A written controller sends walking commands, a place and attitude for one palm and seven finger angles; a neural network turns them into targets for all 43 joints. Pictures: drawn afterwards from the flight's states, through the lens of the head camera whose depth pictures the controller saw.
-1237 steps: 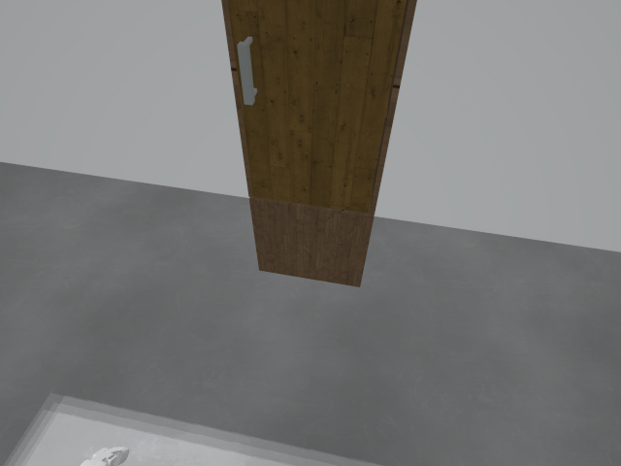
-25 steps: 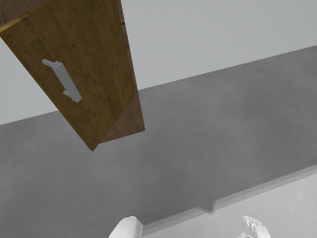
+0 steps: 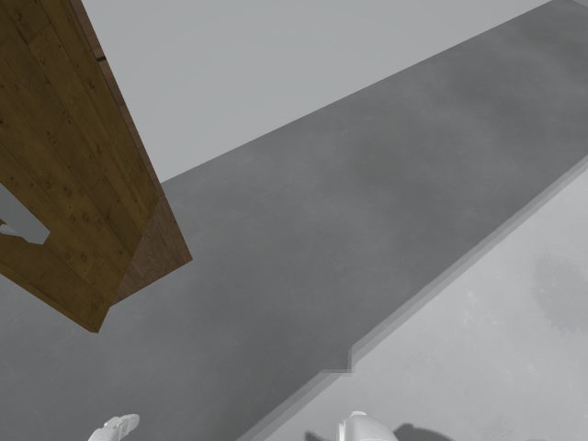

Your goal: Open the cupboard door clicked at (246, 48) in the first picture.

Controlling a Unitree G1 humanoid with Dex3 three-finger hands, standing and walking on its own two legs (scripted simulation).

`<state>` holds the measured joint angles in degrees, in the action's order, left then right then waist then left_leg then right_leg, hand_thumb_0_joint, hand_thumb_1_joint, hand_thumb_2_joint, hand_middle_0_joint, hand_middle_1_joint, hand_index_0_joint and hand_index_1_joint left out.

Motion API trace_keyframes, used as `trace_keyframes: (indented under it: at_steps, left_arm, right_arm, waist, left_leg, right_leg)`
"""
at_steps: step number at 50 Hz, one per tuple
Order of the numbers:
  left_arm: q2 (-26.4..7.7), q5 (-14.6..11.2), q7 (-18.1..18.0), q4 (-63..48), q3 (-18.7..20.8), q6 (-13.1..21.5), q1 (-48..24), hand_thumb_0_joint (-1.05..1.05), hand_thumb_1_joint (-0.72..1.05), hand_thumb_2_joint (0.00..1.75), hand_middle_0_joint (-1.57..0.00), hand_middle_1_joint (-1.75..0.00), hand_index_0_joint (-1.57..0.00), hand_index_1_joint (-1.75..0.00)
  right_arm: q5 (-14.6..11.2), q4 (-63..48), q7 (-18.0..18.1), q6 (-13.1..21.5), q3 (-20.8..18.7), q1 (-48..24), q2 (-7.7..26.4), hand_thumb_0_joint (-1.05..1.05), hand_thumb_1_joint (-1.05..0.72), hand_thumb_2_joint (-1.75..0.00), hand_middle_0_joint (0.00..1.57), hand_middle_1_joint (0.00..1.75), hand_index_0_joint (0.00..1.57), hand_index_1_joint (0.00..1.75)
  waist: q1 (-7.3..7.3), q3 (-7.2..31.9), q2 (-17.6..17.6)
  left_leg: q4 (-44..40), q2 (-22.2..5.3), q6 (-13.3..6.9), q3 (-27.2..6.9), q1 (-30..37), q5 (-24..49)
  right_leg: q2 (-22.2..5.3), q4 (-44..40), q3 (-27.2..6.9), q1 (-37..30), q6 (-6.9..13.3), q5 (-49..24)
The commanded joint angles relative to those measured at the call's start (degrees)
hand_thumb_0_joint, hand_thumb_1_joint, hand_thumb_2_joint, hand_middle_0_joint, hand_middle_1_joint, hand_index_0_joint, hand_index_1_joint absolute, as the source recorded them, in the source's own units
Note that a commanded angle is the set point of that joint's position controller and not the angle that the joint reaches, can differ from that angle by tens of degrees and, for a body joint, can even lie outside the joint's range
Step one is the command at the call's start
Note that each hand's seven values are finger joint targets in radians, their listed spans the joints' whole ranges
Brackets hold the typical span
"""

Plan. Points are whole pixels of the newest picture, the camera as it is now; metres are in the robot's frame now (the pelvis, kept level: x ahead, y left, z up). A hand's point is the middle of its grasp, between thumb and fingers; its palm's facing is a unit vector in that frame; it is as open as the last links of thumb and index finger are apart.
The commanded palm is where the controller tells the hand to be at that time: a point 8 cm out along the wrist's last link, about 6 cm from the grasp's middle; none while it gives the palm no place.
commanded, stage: walk to a spot facing it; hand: left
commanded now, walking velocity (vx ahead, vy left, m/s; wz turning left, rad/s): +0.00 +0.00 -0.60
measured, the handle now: out of the picture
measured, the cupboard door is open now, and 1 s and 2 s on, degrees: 45 45 45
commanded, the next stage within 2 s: turn to face it in 1.76 s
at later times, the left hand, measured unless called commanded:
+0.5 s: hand (206, 407) +0.17 +0.15 -0.18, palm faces -0.27 -0.95 -0.16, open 7.3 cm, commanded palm none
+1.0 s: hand (342, 278) +0.41 -0.07 -0.18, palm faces -0.60 -0.78 -0.20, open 7.3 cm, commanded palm none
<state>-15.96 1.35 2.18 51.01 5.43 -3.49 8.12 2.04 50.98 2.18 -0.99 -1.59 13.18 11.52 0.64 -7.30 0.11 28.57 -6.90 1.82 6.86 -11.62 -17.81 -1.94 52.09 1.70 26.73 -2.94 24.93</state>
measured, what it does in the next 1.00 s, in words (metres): walks ahead, turning right: right foot, then left foot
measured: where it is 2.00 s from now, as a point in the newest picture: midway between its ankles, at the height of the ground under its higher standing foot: (424, 323)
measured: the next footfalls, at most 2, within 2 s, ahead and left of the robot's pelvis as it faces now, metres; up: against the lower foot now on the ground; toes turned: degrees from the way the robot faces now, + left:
right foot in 0.10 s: +0.04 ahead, -0.14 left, +0.00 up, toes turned -8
left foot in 0.46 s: +0.11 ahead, +0.09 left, +0.00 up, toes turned -13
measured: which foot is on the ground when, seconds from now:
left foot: down 0.00-0.10, up 0.12-0.44, down 0.46-0.92, up 0.94-1.00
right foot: up 0.00-0.08, down 0.10-0.46, up 0.48-0.90, down 0.92-1.00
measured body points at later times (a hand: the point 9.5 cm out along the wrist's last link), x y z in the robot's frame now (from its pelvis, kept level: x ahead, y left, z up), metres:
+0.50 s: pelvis +0.05 -0.01 -0.01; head +0.10 +0.00 +0.44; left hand +0.19 +0.20 -0.17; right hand +0.05 -0.28 -0.14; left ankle +0.07 +0.10 -0.74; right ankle +0.00 -0.13 -0.73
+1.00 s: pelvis +0.19 -0.14 -0.03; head +0.23 -0.18 +0.42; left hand +0.44 -0.03 -0.16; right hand -0.02 -0.27 -0.17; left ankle +0.13 +0.07 -0.64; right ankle +0.20 -0.22 -0.74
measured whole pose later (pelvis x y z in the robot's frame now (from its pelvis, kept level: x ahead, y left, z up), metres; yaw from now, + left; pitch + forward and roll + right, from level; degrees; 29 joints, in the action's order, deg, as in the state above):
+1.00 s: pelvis +0.19 -0.14 -0.03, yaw -36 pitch +0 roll +1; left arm -12.2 0.7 1.9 51.5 3.9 1.9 4.4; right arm 0.5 60.4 0.5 -0.6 -1.5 24.3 9.6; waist -2.5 -8.1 0.6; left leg 70.4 -8.1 2.8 6.3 -14.5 -27.2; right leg 1.5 40.0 7.3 24.2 6.8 15.9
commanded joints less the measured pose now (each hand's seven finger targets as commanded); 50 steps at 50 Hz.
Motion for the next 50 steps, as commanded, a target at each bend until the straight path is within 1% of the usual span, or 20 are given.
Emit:
trace_keyframes:
  at_steps: [1,3,5,6,10,13,18,21,22,23,24,26,30,39,43,44,45,46,47,50]
  left_arm:
    - [-0.98,-0.21,0.12,-4.46,-0.24,1.79,-0.69,0.00,0.90,0.90,-0.20,-0.30,-0.20,-0.30]
    - [-3.38,-0.13,-0.22,-2.70,0.30,2.51,5.43,0.00,0.90,0.90,-0.20,-0.30,-0.20,-0.30]
    - [-14.97,0.07,-2.11,-0.29,2.66,3.39,13.02,0.00,0.90,0.90,-0.20,-0.30,-0.20,-0.30]
    - [-14.39,-0.45,-2.87,0.05,2.27,3.20,13.57,0.00,0.90,0.90,-0.20,-0.30,-0.20,-0.30]
    - [-7.73,-0.11,-3.66,-3.53,0.81,2.55,1.90,0.00,0.90,0.90,-0.20,-0.30,-0.20,-0.30]
    - [-8.14,0.19,-3.42,-3.36,0.84,2.86,1.99,0.00,0.90,0.90,-0.20,-0.30,-0.20,-0.30]
    - [-8.25,0.43,-2.70,-2.72,1.39,2.86,3.50,0.00,0.90,0.90,-0.20,-0.30,-0.20,-0.30]
    - [-7.01,-0.03,-2.05,-3.55,1.43,2.89,-0.39,0.00,0.90,0.90,-0.20,-0.30,-0.20,-0.30]
    - [-3.98,-0.29,-1.69,-4.32,0.74,2.87,-1.08,0.00,0.90,0.90,-0.20,-0.30,-0.20,-0.30]
    - [0.37,-0.80,-1.10,-5.41,-0.17,2.91,0.41,0.00,0.90,0.90,-0.20,-0.30,-0.20,-0.30]
    - [-1.06,-0.12,-0.83,-7.34,0.07,3.36,-4.92,0.00,0.90,0.90,-0.20,-0.30,-0.20,-0.30]
    - [-1.53,1.09,0.45,-6.03,1.00,3.86,-4.58,0.00,0.90,0.90,-0.20,-0.30,-0.20,-0.30]
    - [2.12,0.57,1.30,-3.44,-0.05,3.26,-1.34,0.00,0.90,0.90,-0.20,-0.30,-0.20,-0.30]
    - [3.82,0.15,1.89,-5.17,-1.47,3.50,-12.14,0.00,0.90,0.90,-0.20,-0.30,-0.20,-0.30]
    - [0.88,-0.06,1.11,-2.14,-0.39,4.21,-0.91,0.00,0.90,0.90,-0.20,-0.30,-0.20,-0.30]
    - [-0.80,0.17,0.80,0.42,0.42,4.63,7.62,0.00,0.90,0.90,-0.20,-0.30,-0.20,-0.30]
    - [-5.72,0.36,0.25,3.08,1.93,5.20,17.00,0.00,0.90,0.90,-0.20,-0.30,-0.20,-0.30]
    - [-12.54,-0.02,-0.88,4.04,3.66,5.61,22.68,0.00,0.90,0.90,-0.20,-0.30,-0.20,-0.30]
    - [-14.38,-1.28,-1.73,3.80,3.63,5.18,20.24,0.00,0.90,0.90,-0.20,-0.30,-0.20,-0.30]
    - [-5.62,-0.95,-2.39,-0.06,0.50,5.37,4.74,0.00,0.90,0.90,-0.20,-0.30,-0.20,-0.30]
  right_arm:
    - [-0.03,-2.76,-0.06,0.77,-3.68,2.54,12.62,0.00,-0.90,-0.90,0.20,0.30,0.20,0.30]
    - [-0.67,-3.33,-0.54,0.58,-3.88,1.13,12.74,0.00,-0.90,-0.90,0.20,0.30,0.20,0.30]
    - [-1.66,-7.18,-0.98,0.23,-2.17,-2.53,5.86,0.00,-0.90,-0.90,0.20,0.30,0.20,0.30]
    - [-1.71,-6.53,-0.47,-0.48,-2.35,-2.51,7.91,0.00,-0.90,-0.90,0.20,0.30,0.20,0.30]
    - [-1.50,-3.77,-1.08,-1.13,-2.82,-2.31,7.23,0.00,-0.90,-0.90,0.20,0.30,0.20,0.30]
    - [-1.52,-3.01,-1.27,-1.23,-2.81,-1.41,5.78,0.00,-0.90,-0.90,0.20,0.30,0.20,0.30]
    - [-1.38,-4.38,-1.37,-0.07,-2.77,-2.55,5.39,0.00,-0.90,-0.90,0.20,0.30,0.20,0.30]
    - [-1.27,-2.17,-1.06,1.57,-2.71,4.50,6.34,0.00,-0.90,-0.90,0.20,0.30,0.20,0.30]
    - [-0.96,-0.61,-0.44,2.27,-3.23,9.24,9.14,0.00,-0.90,-0.90,0.20,0.30,0.20,0.30]
    - [0.10,-0.06,-0.21,2.61,-4.64,13.00,15.46,0.00,-0.90,-0.90,0.20,0.30,0.20,0.30]
    - [0.30,-0.06,0.22,2.78,-4.58,14.95,16.73,0.00,-0.90,-0.90,0.20,0.30,0.20,0.30]
    - [0.57,-2.00,-0.11,3.41,-3.10,9.50,11.81,0.00,-0.90,-0.90,0.20,0.30,0.20,0.30]
    - [-0.24,0.09,0.28,4.66,-1.24,11.10,6.38,0.00,-0.90,-0.90,0.20,0.30,0.20,0.30]
    - [0.45,4.73,-0.01,4.54,-1.39,18.51,6.64,0.00,-0.90,-0.90,0.20,0.30,0.20,0.30]
    - [-0.06,4.33,-0.27,4.34,-2.16,14.92,10.12,0.00,-0.90,-0.90,0.20,0.30,0.20,0.30]
    - [-0.55,3.42,-0.39,4.37,-2.16,11.92,10.71,0.00,-0.90,-0.90,0.20,0.30,0.20,0.30]
    - [-1.52,2.10,-1.19,4.53,-1.88,9.96,9.60,0.00,-0.90,-0.90,0.20,0.30,0.20,0.30]
    - [-2.69,-0.20,-1.48,4.53,-1.05,10.44,4.86,0.00,-0.90,-0.90,0.20,0.30,0.20,0.30]
    - [-2.34,-1.41,-1.46,4.08,-1.44,4.93,6.13,0.00,-0.90,-0.90,0.20,0.30,0.20,0.30]
    - [-1.24,0.31,-1.76,2.98,-2.07,3.12,4.47,0.00,-0.90,-0.90,0.20,0.30,0.20,0.30]
  waist:
    - [-1.91,8.33,-12.09]
    - [1.67,10.70,-7.37]
    - [5.64,14.31,20.58]
    - [5.74,14.33,17.14]
    - [0.27,8.94,11.50]
    - [-0.48,9.65,6.26]
    - [0.51,9.38,9.08]
    - [-3.57,8.22,8.34]
    - [-5.82,8.68,-0.92]
    - [-6.87,10.14,-21.10]
    - [-8.18,7.10,-17.40]
    - [-4.26,2.75,-5.50]
    - [-2.29,4.12,-9.33]
    - [-5.16,0.32,-9.16]
    - [1.09,6.47,-9.14]
    - [5.51,9.80,-8.01]
    - [10.42,15.34,0.56]
    - [10.96,21.64,16.12]
    - [9.64,17.67,13.81]
    - [0.93,3.08,1.10]
  left_leg:
    - [-2.58,-11.44,-7.04,-3.86,4.30,29.54]
    - [6.89,-9.16,-3.19,-0.66,-0.76,24.93]
    - [34.12,3.46,2.52,1.75,-22.63,-20.62]
    - [39.10,1.76,1.57,-6.75,-23.49,-20.07]
    - [37.53,0.99,2.49,-6.50,-19.95,-7.47]
    - [30.47,3.02,2.71,-5.43,-15.93,-5.83]
    - [17.81,4.92,2.11,-4.68,-12.27,-7.47]
    - [1.77,6.14,1.26,-3.37,3.41,-1.50]
    - [-6.81,0.82,-0.46,-8.97,12.74,-6.09]
    - [-15.46,-15.54,-5.17,-29.67,18.67,-19.47]
    - [-20.07,-23.58,-9.94,-38.70,14.22,-20.81]
    - [-20.10,-17.42,-8.55,-29.22,6.29,-12.36]
    - [-12.66,-9.75,-3.02,-6.22,12.21,25.87]
    - [-13.16,-12.08,-6.08,4.33,15.34,30.55]
    - [1.02,-13.65,-5.18,8.10,14.40,56.01]
    - [10.81,-12.02,-3.51,9.80,8.79,55.64]
    - [25.76,-8.41,-1.04,11.43,-4.03,41.40]
    - [48.23,3.95,2.45,7.66,-24.12,-13.99]
    - [56.55,2.80,0.54,-3.55,-30.36,-16.11]
    - [48.00,-3.31,0.55,-6.93,-23.06,-1.64]
  right_leg:
    - [2.04,-12.26,4.05,-6.67,1.61,-2.38]
    - [1.76,-24.97,3.31,-18.92,3.13,-15.46]
    - [-21.69,-30.52,-27.74,-32.09,13.84,-51.47]
    - [-21.28,-30.11,-25.35,-30.18,16.55,-46.16]
    - [-11.41,-31.14,-16.86,-18.36,13.03,-31.25]
    - [-9.97,-31.11,-16.97,-16.80,12.91,-29.94]
    - [-9.21,-33.78,-22.84,-16.04,13.63,-11.59]
    - [-5.56,-31.19,-22.12,-4.16,10.99,2.00]
    - [-0.60,-24.22,-17.76,4.76,8.14,7.44]
    - [8.24,-5.33,-6.74,15.07,4.26,12.27]
    - [4.34,5.49,-5.11,18.59,3.44,10.93]
    - [0.88,14.39,-5.01,15.86,3.03,-0.07]
    - [-0.85,17.93,-0.74,16.93,1.94,-9.58]
    - [-1.22,-6.30,5.42,13.14,3.86,-11.87]
    - [4.05,-13.08,8.94,-5.63,8.07,-6.69]
    - [5.23,-15.89,9.17,-18.06,9.29,-9.69]
    - [-0.85,-20.21,1.35,-35.65,12.06,-10.31]
    - [-19.43,-29.43,-33.84,-47.75,19.87,-10.72]
    - [-21.71,-36.23,-40.38,-42.40,20.31,-6.43]
    - [-15.35,-41.29,-23.58,-12.76,14.94,2.28]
